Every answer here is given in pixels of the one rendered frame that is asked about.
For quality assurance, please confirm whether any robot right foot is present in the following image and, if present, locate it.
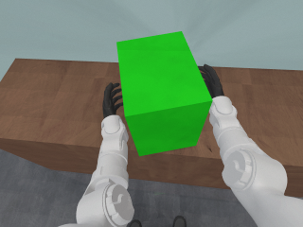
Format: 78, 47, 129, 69
172, 216, 187, 227

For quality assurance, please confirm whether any carton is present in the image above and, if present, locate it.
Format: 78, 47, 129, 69
116, 31, 213, 156

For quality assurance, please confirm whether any robot left forearm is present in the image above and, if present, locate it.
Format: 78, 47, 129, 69
83, 114, 129, 196

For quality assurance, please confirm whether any pedestal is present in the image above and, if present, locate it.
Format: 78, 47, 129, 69
0, 58, 303, 198

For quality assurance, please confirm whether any robot left hand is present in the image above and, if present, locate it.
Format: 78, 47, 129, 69
102, 82, 124, 118

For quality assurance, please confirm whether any left robot upper arm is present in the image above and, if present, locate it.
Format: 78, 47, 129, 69
58, 183, 134, 227

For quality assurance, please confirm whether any robot right forearm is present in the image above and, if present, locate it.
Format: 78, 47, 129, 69
209, 96, 288, 179

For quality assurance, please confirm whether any robot right hand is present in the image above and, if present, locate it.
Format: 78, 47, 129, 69
198, 64, 224, 98

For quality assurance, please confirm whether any right robot upper arm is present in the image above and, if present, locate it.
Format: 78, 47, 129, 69
222, 149, 303, 227

